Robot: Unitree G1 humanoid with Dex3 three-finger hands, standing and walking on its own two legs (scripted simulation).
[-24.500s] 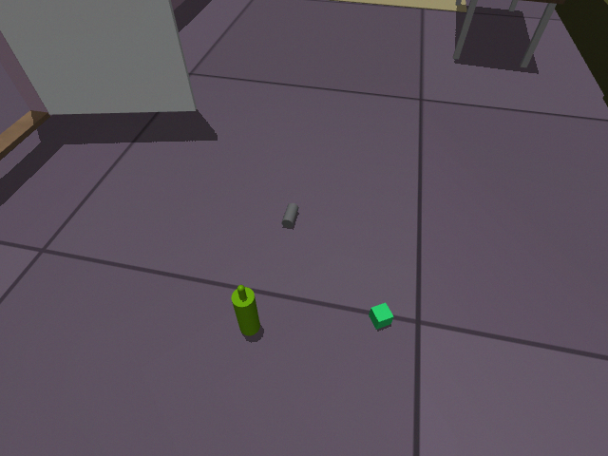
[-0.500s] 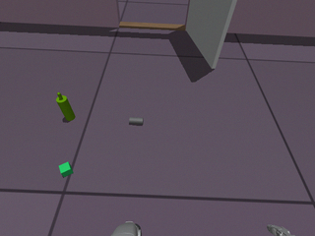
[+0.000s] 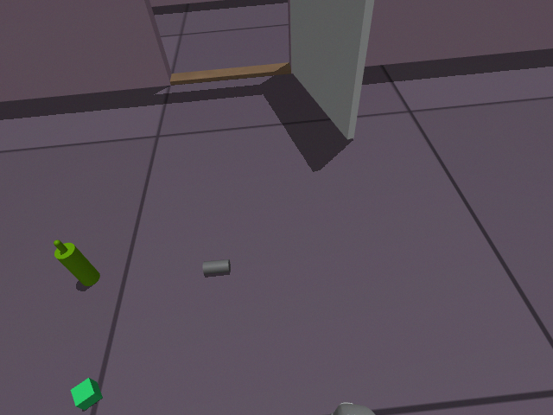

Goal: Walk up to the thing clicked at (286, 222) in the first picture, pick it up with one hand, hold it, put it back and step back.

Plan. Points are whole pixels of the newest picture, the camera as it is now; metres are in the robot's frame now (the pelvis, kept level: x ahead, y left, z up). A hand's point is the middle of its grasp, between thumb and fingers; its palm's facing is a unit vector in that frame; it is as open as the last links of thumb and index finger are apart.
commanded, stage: walk up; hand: left
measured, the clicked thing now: (216, 266) +0.79 +0.28 -0.73
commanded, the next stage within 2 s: none
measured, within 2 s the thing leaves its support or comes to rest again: neither
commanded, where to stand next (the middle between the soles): +0.40 +0.03 m, yaw +2 degrees
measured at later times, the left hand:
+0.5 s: hand (112, 409) +0.17 +0.29 -0.14, palm faces +0.06 -0.93 -0.37, open 7.4 cm
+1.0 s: hand (137, 301) +0.35 +0.28 -0.12, palm faces +0.01 -0.89 -0.46, open 7.4 cm
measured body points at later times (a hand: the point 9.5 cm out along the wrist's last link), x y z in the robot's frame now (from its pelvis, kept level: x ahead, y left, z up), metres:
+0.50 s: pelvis +0.17 +0.01 +0.00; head +0.18 +0.02 +0.45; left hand +0.17 +0.34 -0.11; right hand +0.29 -0.31 -0.10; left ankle +0.26 +0.14 -0.72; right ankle +0.10 -0.12 -0.72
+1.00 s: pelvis +0.30 -0.01 +0.00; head +0.33 -0.04 +0.45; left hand +0.35 +0.33 -0.09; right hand +0.37 -0.32 -0.14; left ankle +0.27 +0.13 -0.69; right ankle +0.40 -0.11 -0.72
